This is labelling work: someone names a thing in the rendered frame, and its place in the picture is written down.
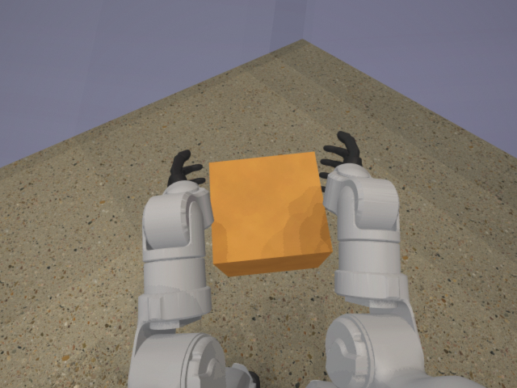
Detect robot right hand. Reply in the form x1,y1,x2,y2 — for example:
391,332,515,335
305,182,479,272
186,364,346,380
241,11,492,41
319,131,362,192

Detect robot right forearm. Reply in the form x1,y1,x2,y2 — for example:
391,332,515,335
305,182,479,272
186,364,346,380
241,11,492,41
322,163,424,358

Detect robot left shin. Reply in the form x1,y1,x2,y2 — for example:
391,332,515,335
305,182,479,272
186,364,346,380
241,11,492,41
232,363,252,378

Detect robot right upper arm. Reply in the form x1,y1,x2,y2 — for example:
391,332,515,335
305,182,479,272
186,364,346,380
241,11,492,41
326,314,486,388

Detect carton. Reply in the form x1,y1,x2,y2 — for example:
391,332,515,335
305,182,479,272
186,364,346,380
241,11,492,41
209,152,333,277

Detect robot left thigh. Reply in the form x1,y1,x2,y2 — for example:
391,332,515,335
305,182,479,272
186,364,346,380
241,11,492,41
225,367,256,388

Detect robot left upper arm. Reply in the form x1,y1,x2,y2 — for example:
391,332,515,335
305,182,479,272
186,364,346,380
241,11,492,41
128,333,226,388

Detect robot left hand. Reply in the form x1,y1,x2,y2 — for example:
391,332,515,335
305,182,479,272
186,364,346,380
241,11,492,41
167,150,205,187

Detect robot left forearm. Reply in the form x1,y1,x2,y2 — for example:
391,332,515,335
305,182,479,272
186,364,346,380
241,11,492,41
128,180,214,378

